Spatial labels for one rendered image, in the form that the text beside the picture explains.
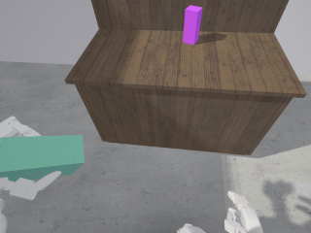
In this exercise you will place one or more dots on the robot right hand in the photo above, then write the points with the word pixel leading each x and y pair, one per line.
pixel 247 221

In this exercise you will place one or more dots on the table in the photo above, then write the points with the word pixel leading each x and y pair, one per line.
pixel 142 85

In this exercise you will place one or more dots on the sponge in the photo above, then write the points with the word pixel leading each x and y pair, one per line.
pixel 33 157

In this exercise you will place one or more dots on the robot left hand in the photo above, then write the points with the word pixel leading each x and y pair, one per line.
pixel 22 188

